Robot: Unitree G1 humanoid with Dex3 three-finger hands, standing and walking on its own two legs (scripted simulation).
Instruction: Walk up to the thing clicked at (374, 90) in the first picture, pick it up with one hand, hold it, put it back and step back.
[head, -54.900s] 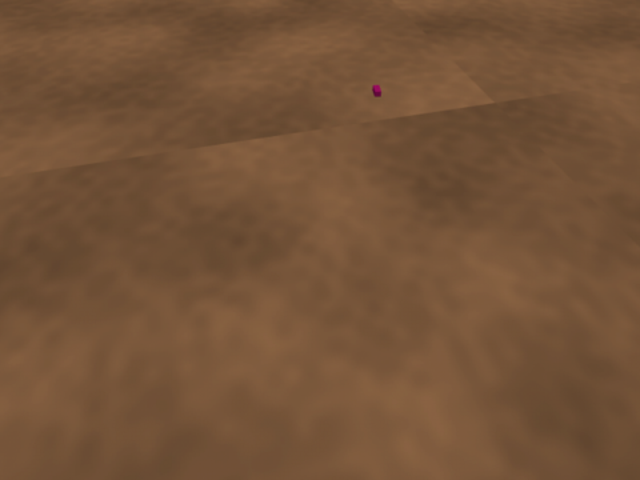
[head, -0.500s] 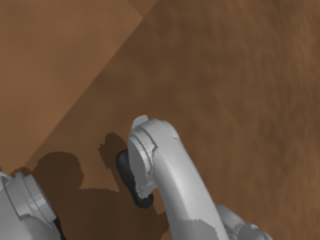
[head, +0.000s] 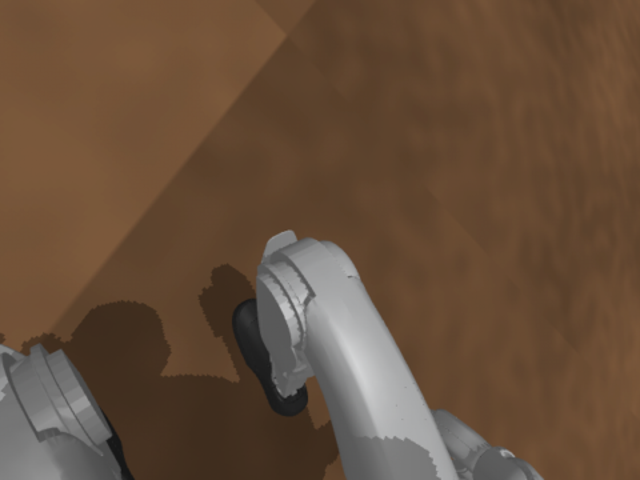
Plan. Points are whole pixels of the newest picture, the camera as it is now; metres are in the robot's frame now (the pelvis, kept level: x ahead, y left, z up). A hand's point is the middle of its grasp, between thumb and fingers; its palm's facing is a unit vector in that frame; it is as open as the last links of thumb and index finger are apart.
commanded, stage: close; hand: left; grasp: from above
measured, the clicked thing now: out of the picture +0.46 +0.40 -0.30
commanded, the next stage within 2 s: settle in 0.04 s
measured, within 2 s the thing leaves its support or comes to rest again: neither
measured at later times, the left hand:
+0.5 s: hand out of the picture +0.45 +0.40 -0.23, palm faces -0.33 -0.24 -0.91, open 6.0 cm
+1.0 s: hand out of the picture +0.45 +0.40 -0.14, palm faces -0.34 -0.23 -0.91, open 4.8 cm
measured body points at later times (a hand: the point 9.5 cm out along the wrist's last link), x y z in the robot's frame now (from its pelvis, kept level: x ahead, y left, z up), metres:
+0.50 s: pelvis +0.00 +0.00 +0.00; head +0.28 +0.15 +0.32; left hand +0.46 +0.41 -0.18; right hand +0.06 -0.25 -0.05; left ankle +0.06 +0.13 -0.28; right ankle +0.12 -0.13 -0.28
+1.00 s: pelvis +0.00 -0.01 +0.00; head +0.24 +0.11 +0.37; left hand +0.46 +0.41 -0.09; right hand +0.09 -0.27 -0.08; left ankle +0.06 +0.13 -0.28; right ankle +0.12 -0.13 -0.28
